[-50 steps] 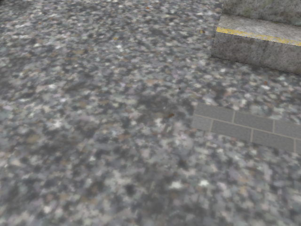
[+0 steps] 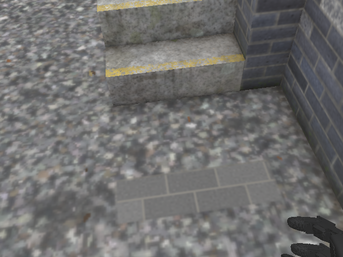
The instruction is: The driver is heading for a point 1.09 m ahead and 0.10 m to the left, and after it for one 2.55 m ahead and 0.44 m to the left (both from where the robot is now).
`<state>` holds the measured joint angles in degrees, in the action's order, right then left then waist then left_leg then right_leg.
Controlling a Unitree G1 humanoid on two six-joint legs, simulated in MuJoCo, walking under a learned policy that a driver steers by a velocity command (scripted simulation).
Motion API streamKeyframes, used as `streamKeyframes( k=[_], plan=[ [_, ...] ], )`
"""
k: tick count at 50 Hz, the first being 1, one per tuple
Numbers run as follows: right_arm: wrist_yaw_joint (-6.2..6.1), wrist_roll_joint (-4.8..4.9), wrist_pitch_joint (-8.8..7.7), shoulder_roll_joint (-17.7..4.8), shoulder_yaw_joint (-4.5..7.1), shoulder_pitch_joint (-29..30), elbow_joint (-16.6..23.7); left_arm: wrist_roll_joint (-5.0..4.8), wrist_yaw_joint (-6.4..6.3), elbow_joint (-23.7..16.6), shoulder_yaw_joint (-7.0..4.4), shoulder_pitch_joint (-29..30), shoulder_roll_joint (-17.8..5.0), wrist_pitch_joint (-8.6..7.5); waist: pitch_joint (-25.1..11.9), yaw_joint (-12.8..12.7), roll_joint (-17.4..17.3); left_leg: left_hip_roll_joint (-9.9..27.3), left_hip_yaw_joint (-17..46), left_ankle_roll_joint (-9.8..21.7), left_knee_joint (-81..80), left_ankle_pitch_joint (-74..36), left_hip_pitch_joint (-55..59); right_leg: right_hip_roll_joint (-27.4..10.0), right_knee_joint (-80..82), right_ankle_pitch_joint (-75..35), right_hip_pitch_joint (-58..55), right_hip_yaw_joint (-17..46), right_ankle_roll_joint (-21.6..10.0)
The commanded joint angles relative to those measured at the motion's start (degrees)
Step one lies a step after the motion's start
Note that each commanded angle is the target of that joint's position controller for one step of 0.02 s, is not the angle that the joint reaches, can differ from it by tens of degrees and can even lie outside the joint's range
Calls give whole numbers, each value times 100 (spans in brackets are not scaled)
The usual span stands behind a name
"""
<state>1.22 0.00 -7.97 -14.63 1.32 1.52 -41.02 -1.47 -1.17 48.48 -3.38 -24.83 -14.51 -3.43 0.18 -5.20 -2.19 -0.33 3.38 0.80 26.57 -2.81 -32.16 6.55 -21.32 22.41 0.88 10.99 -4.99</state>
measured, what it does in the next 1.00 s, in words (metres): walks ahead: left foot, then right foot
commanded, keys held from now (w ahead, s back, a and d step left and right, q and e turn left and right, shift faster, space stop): w+e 0.02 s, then w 0.46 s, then w+q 0.42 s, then q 0.10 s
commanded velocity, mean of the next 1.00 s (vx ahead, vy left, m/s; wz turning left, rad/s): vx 0.49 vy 0.00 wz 0.04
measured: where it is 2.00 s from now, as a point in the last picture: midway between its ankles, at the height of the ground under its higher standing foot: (200, 205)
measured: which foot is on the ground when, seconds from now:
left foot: up 0.00-0.02, down 0.04-0.52, up 0.54-1.00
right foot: down 0.00-0.06, up 0.08-0.50, down 0.52-1.00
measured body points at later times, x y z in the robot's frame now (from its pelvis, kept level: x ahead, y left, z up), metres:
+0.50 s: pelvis +0.27 -0.02 +0.00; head +0.30 -0.03 +0.45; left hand +0.53 +0.17 -0.07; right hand +0.22 -0.30 -0.13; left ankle +0.17 +0.12 -0.73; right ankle +0.38 -0.15 -0.73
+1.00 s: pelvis +0.53 -0.02 -0.01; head +0.56 -0.02 +0.44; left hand +0.49 +0.26 -0.14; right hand +0.77 -0.22 -0.09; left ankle +0.68 +0.11 -0.71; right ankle +0.38 -0.15 -0.73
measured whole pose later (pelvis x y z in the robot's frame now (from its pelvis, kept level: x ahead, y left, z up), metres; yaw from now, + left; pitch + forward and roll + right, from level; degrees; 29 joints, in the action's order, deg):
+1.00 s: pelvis +0.53 -0.02 -0.01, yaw +7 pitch +2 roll -2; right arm 4.9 -1.0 -3.2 -15.0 2.1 -5.0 -37.8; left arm 0.7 -1.4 50.0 -2.1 -22.2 -16.5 -3.7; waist 1.7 -4.5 -1.6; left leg 2.9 -2.3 3.0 37.8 2.7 -36.1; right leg -2.9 -19.3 24.3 -4.6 -15.0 2.8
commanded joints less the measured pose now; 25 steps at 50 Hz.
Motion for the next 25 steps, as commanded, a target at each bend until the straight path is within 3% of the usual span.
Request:
streamKeyframes(
  k=[1,2,3,4,5,6,7,8,9,11,14,17,20,22,24,25],
  plan=[
    [-39,-6,-165,-904,336,-578,245,45,-30,-422,-189,284,-791,40,-440,720,871,-57,-136,327,-266,461,1533,-1247,-837,-3729,218,1041,-417],
    [-82,-83,-165,-1159,410,-1598,113,134,16,-584,-94,492,-610,33,-1326,1198,670,637,415,713,26,491,3175,-946,-2207,-3422,891,743,-235],
    [-124,-166,-90,-1599,557,-2481,-32,49,58,-613,51,-324,-110,-44,-2347,1061,-874,1985,2756,1649,-93,1348,5662,-83,-4343,-1329,3052,79,259],
    [-65,-46,-54,-1208,479,-2554,-151,-64,70,-523,79,-705,-281,-101,-2466,942,-1611,2477,4322,1812,-777,2399,5857,-144,-5305,977,4001,192,280],
    [-76,31,-24,-756,373,-2209,-92,-137,73,-473,-38,-253,-774,-98,-1473,996,-820,2276,3644,1521,-923,2834,5012,-481,-5682,554,4361,232,266],
    [-78,31,26,-626,321,-1830,-38,-79,64,-595,-46,290,-839,-88,-798,932,-131,2030,2780,1320,-1033,2388,4055,-724,-5590,64,4263,-63,281],
    [-67,13,54,-574,289,-1531,-56,6,41,-686,-61,678,-808,-109,-229,799,94,1756,2157,1239,-1249,1587,3188,-908,-5229,-202,4121,-202,279],
    [-52,-51,45,-483,246,-1420,-83,53,45,-719,-76,748,-720,-98,-86,628,11,1539,1732,1164,-1410,1152,2710,-1087,-4918,-341,3861,-245,252],
    [-28,-73,33,-463,236,-1389,-132,38,56,-706,-52,658,-573,-73,-56,514,-103,1392,1452,1146,-1557,915,2425,-1161,-4706,-395,3620,-340,244],
    [11,-10,-10,-556,265,-1473,-255,49,65,-709,10,616,-344,-33,-46,438,-188,1291,1012,1255,-1764,398,2212,-1245,-4244,-523,3516,-556,282],
    [9,2,-17,-883,350,-1533,-371,171,107,-919,64,1081,-336,-55,-5,486,-107,1208,477,1302,-1878,-256,2125,-1340,-3149,-1248,3473,-710,408],
    [-24,80,76,-993,351,-1770,-492,123,181,-1087,136,1724,-262,-129,66,747,-130,1013,55,1125,-1813,-204,2129,-1177,-1960,-2064,3109,-967,441],
    [2,121,164,-1080,339,-2172,-661,21,262,-1295,135,2224,-337,-162,152,951,-214,1202,166,1095,-1633,248,2499,-1041,-1378,-2105,2983,-1083,388],
    [13,146,222,-1139,344,-2257,-734,3,309,-1412,100,2378,-486,-187,228,922,-282,1387,309,1031,-1479,326,2748,-983,-1124,-1809,2919,-1099,242],
    [-10,130,278,-1274,354,-2027,-680,51,308,-1417,3,2013,-735,-211,77,582,-338,1339,264,870,-959,-296,2842,-829,-716,-1616,2220,-1240,81],
    [-19,121,267,-1166,302,-2066,-712,93,238,-1216,-127,1282,-957,-222,-263,223,-343,1077,133,764,-154,-835,2578,-712,-526,-1397,1168,-1264,-50]
  ],
)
